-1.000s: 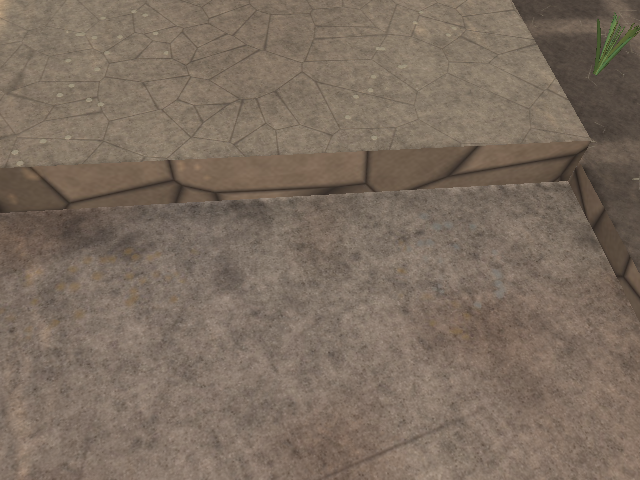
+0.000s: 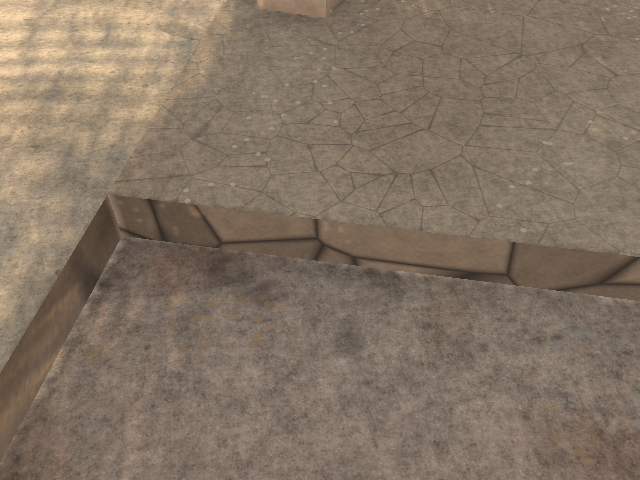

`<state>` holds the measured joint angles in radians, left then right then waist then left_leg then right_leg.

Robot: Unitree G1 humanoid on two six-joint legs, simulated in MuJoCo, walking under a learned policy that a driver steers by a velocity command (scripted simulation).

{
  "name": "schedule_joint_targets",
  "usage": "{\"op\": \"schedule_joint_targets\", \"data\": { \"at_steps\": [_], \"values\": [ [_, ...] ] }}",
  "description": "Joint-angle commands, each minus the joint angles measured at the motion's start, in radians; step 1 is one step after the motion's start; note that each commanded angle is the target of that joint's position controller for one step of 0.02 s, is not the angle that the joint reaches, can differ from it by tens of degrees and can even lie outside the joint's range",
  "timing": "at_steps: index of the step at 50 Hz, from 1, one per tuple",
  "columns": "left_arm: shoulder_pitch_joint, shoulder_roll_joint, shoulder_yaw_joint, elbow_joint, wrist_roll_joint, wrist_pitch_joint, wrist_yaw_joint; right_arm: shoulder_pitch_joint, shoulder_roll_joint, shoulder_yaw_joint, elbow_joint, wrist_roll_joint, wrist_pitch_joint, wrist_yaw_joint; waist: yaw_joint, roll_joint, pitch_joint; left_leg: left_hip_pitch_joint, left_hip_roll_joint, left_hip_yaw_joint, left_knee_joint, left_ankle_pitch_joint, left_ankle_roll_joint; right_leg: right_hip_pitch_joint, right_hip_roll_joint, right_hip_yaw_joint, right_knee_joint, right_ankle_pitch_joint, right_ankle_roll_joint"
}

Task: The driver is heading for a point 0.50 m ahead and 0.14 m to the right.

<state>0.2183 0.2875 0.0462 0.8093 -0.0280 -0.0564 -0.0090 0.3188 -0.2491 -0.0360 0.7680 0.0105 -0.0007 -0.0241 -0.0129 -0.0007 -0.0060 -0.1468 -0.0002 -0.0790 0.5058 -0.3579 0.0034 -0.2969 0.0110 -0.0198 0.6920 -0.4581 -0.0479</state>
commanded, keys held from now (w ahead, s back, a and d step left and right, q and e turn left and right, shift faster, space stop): w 0.26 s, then no key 0.10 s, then e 0.64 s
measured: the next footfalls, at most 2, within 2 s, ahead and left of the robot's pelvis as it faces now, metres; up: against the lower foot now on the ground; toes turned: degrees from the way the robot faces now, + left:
left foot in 0.48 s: +0.38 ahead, +0.11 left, +0.00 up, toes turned -2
right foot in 0.92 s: +0.31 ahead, -0.16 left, +0.00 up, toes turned -24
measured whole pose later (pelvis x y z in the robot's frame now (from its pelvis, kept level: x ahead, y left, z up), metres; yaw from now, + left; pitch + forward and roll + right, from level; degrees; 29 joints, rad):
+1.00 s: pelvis +0.26 -0.03 +0.00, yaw -18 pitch +1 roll +3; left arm 0.23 0.31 0.06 0.66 0.02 0.04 0.01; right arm 0.08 -0.32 -0.08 0.78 0.00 0.02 -0.02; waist 0.01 0.03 0.06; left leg -0.45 0.05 0.08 0.89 -0.47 -0.03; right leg -0.34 -0.02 0.00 0.62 -0.30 -0.05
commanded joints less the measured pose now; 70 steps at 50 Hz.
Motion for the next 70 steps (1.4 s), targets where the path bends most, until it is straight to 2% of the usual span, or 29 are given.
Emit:
{"op": "schedule_joint_targets", "data": {
  "at_steps": [1, 2, 3, 4, 5, 7, 10, 17, 20, 23, 24, 25, 26, 27, 29, 31, 33, 39, 45, 46, 47, 48, 49, 51, 53, 56, 64, 68, 70],
  "values": [
    [-0.005, 0.063, 0.02, -0.042, 0.0, -0.047, -0.02, -0.094, -0.188, -0.047, -0.076, 0.02, -0.019, 0.0, 0.054, 0.157, 0.098, -0.156, 0.192, -0.241, -0.261, -0.164, 0.157, 0.089, 0.003, -0.031, -0.187, 0.181, -0.032],
    [0.077, 0.075, 0.03, -0.001, 0.008, -0.045, -0.021, -0.101, -0.165, -0.041, -0.081, 0.011, -0.02, 0.001, 0.085, 0.13, 0.058, -0.218, 0.148, -0.182, -0.191, -0.099, 0.132, 0.234, 0.024, -0.034, -0.198, 0.249, -0.016],
    [0.175, 0.104, 0.04, 0.025, 0.009, -0.044, -0.019, -0.121, -0.115, -0.026, -0.095, 0.0, -0.025, 0.004, 0.123, 0.048, 0.026, -0.295, 0.089, -0.103, -0.028, -0.038, 0.09, 0.349, -0.048, 0.076, -0.246, 0.202, -0.032],
    [0.268, 0.22, 0.064, 0.031, 0.011, -0.047, -0.016, -0.126, -0.051, -0.008, -0.141, -0.006, -0.038, 0.002, 0.135, -0.234, -0.014, -0.467, -0.041, 0.041, 0.32, -0.088, 0.009, 0.464, -0.267, 0.465, -0.413, 0.033, -0.14],
    [0.276, 0.227, 0.062, 0.028, 0.024, -0.054, -0.025, -0.132, -0.119, -0.029, -0.163, 0.022, -0.055, -0.006, 0.132, -0.268, 0.013, -0.602, -0.054, -0.014, 0.532, -0.243, -0.001, 0.436, -0.401, 0.758, -0.528, -0.124, -0.258],
    [0.161, 0.138, 0.034, -0.003, 0.022, -0.061, -0.016, -0.112, -0.15, -0.04, -0.133, 0.036, -0.075, 0.007, 0.077, -0.13, 0.121, -0.697, 0.05, -0.038, 0.636, -0.07, 0.038, 0.383, -0.345, 0.585, -0.526, -0.136, -0.217],
    [0.14, 0.109, 0.017, -0.01, 0.03, -0.048, -0.008, -0.135, -0.123, -0.042, -0.121, 0.006, -0.086, 0.029, 0.062, -0.094, 0.095, -0.643, 0.104, 0.008, 0.547, 0.116, 0.037, 0.357, -0.245, 0.348, -0.542, 0.194, -0.149],
    [0.194, 0.152, 0.015, 0.021, 0.027, -0.012, 0.022, -0.315, -0.037, -0.008, -0.188, -0.001, -0.094, 0.061, 0.099, -0.086, 0.094, -0.416, 0.025, 0.137, 0.118, 0.378, -0.029, 0.218, -0.156, 0.077, -0.513, 0.756, -0.119],
    [0.214, 0.159, 0.018, 0.04, 0.015, -0.002, 0.025, -0.331, -0.073, -0.02, -0.201, 0.002, -0.096, 0.07, 0.076, -0.1, 0.078, -0.325, -0.001, 0.095, 0.039, 0.438, -0.001, 0.233, -0.189, 0.111, -0.458, 0.803, -0.104],
    [0.134, 0.181, 0.031, 0.017, 0.005, 0.004, 0.03, -0.163, -0.155, -0.054, -0.154, -0.019, -0.101, 0.052, -0.044, -0.106, -0.02, -0.124, -0.03, 0.079, -0.044, 0.458, 0.056, 0.271, -0.177, 0.142, -0.262, 0.957, -0.054],
    [0.134, 0.165, 0.026, 0.004, 0.011, 0.003, 0.029, -0.073, -0.2, -0.068, -0.133, -0.029, -0.103, 0.039, -0.086, -0.072, -0.1, 0.058, 0.021, 0.057, -0.065, 0.643, 0.086, 0.209, -0.123, 0.125, -0.108, 0.885, -0.016],
    [0.17, 0.094, 0.004, -0.034, 0.043, 0.0, 0.027, 0.024, -0.274, -0.078, -0.13, -0.059, -0.095, 0.023, -0.086, 0.101, -0.265, 0.379, 0.249, -0.136, 0.053, 1.06, 0.166, -0.017, -0.034, 0.104, 0.195, 0.447, 0.029],
    [0.347, 0.027, -0.017, -0.01, 0.024, 0.005, 0.024, 0.017, -0.258, -0.066, -0.147, -0.061, -0.077, 0.029, -0.021, 0.305, -0.462, 0.543, 0.49, -0.426, 0.022, 1.146, 0.335, -0.197, 0.081, 0.138, 0.505, -0.292, 0.072],
    [0.321, 0.155, 0.019, 0.014, 0.003, 0.02, 0.023, -0.029, -0.192, -0.055, -0.167, -0.038, -0.057, 0.03, -0.042, 0.176, -0.427, 0.407, 0.429, -0.389, -0.052, 0.9, 0.308, -0.203, 0.033, 0.193, 0.599, -0.248, 0.084],
    [0.187, 0.145, 0.03, -0.02, -0.006, 0.056, 0.039, -0.172, -0.118, -0.031, -0.161, -0.009, -0.043, 0.024, 0.003, 0.085, -0.163, 0.142, 0.326, -0.192, -0.151, 0.548, 0.243, -0.287, -0.044, 0.109, 0.575, -0.119, 0.11],
    [0.205, 0.11, 0.034, -0.026, 0.002, 0.101, 0.055, -0.258, -0.116, -0.031, -0.146, -0.031, -0.044, 0.027, 0.059, 0.125, -0.063, -0.127, 0.266, -0.066, -0.249, 0.373, 0.22, -0.159, -0.074, 0.08, 0.527, -0.039, 0.134],
    [0.208, 0.088, 0.034, -0.048, 0.011, 0.116, 0.063, -0.29, -0.12, -0.037, -0.133, -0.042, -0.052, 0.023, 0.072, 0.144, -0.042, -0.205, 0.262, 0.001, -0.29, 0.335, 0.24, -0.116, -0.076, 0.053, 0.459, -0.005, 0.139],
    [0.068, 0.094, 0.031, -0.139, 0.022, 0.115, 0.036, -0.291, -0.187, -0.062, -0.093, -0.024, -0.034, -0.005, 0.038, 0.103, -0.073, -0.136, 0.321, 0.064, -0.3, 0.278, 0.255, -0.092, -0.12, 0.033, 0.219, 0.129, 0.104],
    [0.08, 0.12, 0.052, -0.162, 0.024, 0.115, 0.01, -0.274, -0.2, -0.069, -0.054, 0.011, 0.001, 0.004, 0.062, 0.077, -0.067, -0.093, 0.3, 0.145, -0.146, 0.192, 0.152, 0.062, -0.055, -0.049, -0.104, 0.205, 0.022],
    [0.116, 0.154, 0.066, -0.155, 0.031, 0.113, 0.015, -0.226, -0.164, -0.062, -0.032, 0.011, 0.008, 0.006, 0.066, 0.008, -0.049, -0.145, 0.247, 0.194, -0.023, 0.126, 0.083, 0.124, -0.055, 0.006, -0.215, 0.298, -0.016],
    [0.13, 0.267, 0.093, -0.176, 0.029, 0.11, 0.036, -0.196, -0.105, -0.046, -0.043, -0.024, 0.012, 0.012, 0.03, -0.285, -0.033, -0.351, 0.112, 0.305, 0.292, -0.122, -0.031, 0.222, -0.284, 0.336, -0.326, 0.62, -0.115],
    [0.094, 0.32, 0.096, -0.214, 0.058, 0.091, 0.031, -0.291, -0.13, -0.053, -0.095, -0.031, 0.01, 0.002, 0.059, -0.328, -0.017, -0.514, -0.012, 0.162, 0.516, -0.318, -0.065, 0.152, -0.405, 0.562, -0.388, 0.627, -0.295],
    [0.079, 0.273, 0.085, -0.218, 0.068, 0.067, 0.021, -0.329, -0.164, -0.065, -0.095, -0.02, 0.012, -0.004, 0.072, -0.199, -0.038, -0.53, 0.005, 0.061, 0.624, -0.273, -0.05, 0.147, -0.365, 0.496, -0.399, 0.572, -0.29],
    [-0.007, 0.217, 0.073, -0.227, 0.036, 0.047, 0.024, -0.273, -0.166, -0.075, -0.059, -0.012, 0.017, -0.016, 0.016, -0.107, -0.05, -0.535, 0.033, 0.021, 0.627, -0.108, -0.035, 0.166, -0.275, 0.373, -0.368, 0.511, -0.183],
    [0.013, 0.173, 0.056, -0.224, 0.011, 0.047, 0.034, -0.248, -0.169, -0.079, -0.048, -0.019, 0.006, -0.007, 0.011, -0.124, -0.09, -0.517, 0.033, 0.027, 0.615, 0.012, -0.041, 0.189, -0.231, 0.362, -0.4, 0.272, -0.162],
    [0.059, 0.169, 0.054, -0.227, 0.02, 0.038, 0.044, -0.307, -0.159, -0.076, -0.062, -0.001, -0.023, 0.015, 0.042, -0.138, -0.047, -0.56, 0.022, 0.019, 0.446, 0.11, -0.041, 0.243, -0.222, 0.423, -0.479, 0.0, -0.169],
    [0.071, 0.192, 0.061, -0.22, 0.03, 0.047, 0.041, -0.323, -0.128, -0.052, -0.05, -0.005, -0.06, 0.042, 0.063, -0.151, -0.027, -0.308, -0.006, 0.045, 0.113, 0.114, -0.061, 0.158, -0.191, 0.349, -0.388, 0.405, -0.177],
    [0.013, 0.161, 0.044, -0.226, 0.02, 0.059, 0.035, -0.263, -0.142, -0.05, -0.036, -0.012, -0.064, 0.05, 0.012, -0.123, -0.049, -0.141, -0.007, 0.058, -0.063, 0.226, -0.019, 0.128, -0.177, 0.376, -0.293, 0.485, -0.136],
    [0.031, 0.092, 0.018, -0.223, 0.043, 0.052, 0.036, -0.219, -0.184, -0.052, -0.037, -0.042, -0.068, 0.042, 0.0, -0.027, -0.099, 0.066, 0.133, -0.059, -0.151, 0.546, 0.03, 0.055, -0.088, 0.326, -0.195, 0.357, -0.042]
  ]
}}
